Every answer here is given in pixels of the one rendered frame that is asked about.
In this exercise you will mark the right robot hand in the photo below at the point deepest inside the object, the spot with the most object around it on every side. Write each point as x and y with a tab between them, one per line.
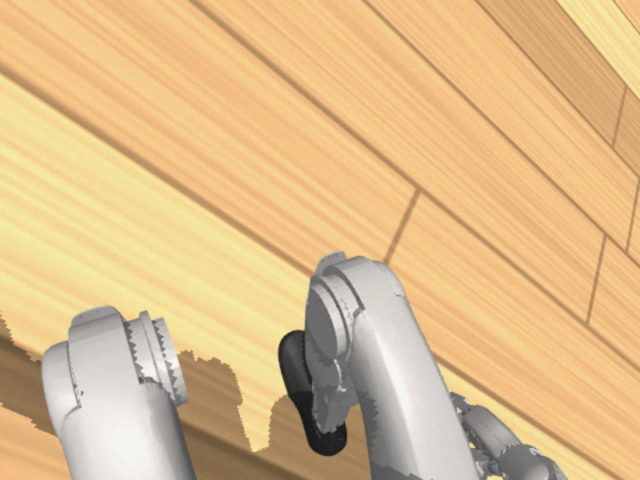
491	437

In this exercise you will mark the right robot arm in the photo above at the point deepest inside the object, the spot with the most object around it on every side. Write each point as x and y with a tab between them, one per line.
525	462

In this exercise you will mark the right robot foot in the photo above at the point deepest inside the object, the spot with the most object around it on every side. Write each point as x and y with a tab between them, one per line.
298	383

